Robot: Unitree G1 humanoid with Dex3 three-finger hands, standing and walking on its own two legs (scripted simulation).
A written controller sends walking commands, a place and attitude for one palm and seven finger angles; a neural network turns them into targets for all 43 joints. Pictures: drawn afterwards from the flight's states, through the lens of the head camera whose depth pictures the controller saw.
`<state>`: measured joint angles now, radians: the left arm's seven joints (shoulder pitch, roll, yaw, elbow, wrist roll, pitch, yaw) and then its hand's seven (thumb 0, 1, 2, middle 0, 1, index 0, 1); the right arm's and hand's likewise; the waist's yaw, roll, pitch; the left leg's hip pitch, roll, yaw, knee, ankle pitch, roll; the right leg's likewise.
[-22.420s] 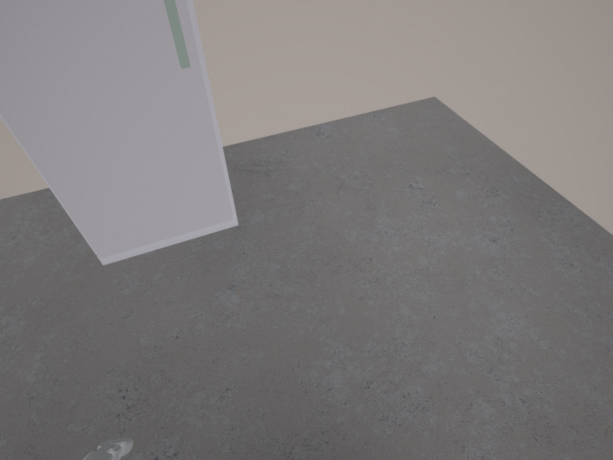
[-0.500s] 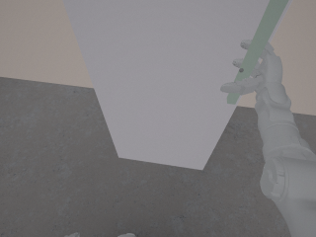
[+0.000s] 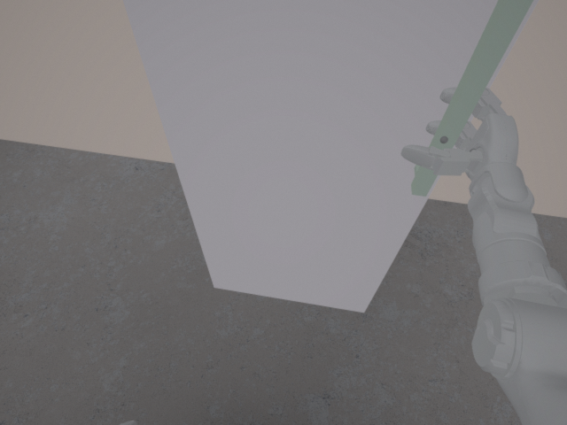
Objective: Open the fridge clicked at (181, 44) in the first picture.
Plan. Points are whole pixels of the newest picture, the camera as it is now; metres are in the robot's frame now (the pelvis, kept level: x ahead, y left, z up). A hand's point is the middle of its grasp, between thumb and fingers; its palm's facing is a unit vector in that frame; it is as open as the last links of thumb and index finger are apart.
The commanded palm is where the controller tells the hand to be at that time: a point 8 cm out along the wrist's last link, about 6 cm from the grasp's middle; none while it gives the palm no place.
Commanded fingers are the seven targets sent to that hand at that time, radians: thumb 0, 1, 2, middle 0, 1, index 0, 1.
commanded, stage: grip the handle and tug to test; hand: right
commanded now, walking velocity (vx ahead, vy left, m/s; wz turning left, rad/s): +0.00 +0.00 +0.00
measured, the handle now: (455, 104) +0.54 -0.16 +0.18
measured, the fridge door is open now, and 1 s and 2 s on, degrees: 0 0 14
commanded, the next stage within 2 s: pull the door a little, standing still in 1.12 s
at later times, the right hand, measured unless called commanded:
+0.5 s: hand (439, 137) +0.49 -0.14 +0.16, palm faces +0.01 +1.00 +0.01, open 5.8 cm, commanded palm +0.46 -0.19 +0.16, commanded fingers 0.00 -0.90 -0.90 0.45 1.40 0.45 1.40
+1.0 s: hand (437, 138) +0.49 -0.13 +0.16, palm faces +0.03 +1.00 +0.01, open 5.9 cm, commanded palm +0.44 -0.19 +0.16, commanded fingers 0.00 -0.90 -0.90 0.45 1.40 0.45 1.40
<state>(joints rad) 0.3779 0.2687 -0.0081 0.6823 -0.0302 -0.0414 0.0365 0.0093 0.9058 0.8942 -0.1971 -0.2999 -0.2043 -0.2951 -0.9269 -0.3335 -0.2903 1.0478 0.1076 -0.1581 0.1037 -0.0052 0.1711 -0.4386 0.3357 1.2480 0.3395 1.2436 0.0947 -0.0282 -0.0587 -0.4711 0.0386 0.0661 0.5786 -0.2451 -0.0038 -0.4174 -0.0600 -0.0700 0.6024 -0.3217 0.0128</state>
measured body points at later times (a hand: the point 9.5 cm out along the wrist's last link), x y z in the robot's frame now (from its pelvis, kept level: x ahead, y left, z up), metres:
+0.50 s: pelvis +0.00 -0.01 +0.00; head +0.05 +0.00 +0.45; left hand +0.02 +0.26 -0.12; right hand +0.48 -0.19 +0.16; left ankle +0.02 +0.12 -0.73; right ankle -0.02 -0.13 -0.73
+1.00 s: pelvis +0.01 +0.00 +0.00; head +0.05 +0.01 +0.45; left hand +0.04 +0.26 -0.12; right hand +0.48 -0.19 +0.16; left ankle +0.02 +0.12 -0.73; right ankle -0.02 -0.13 -0.73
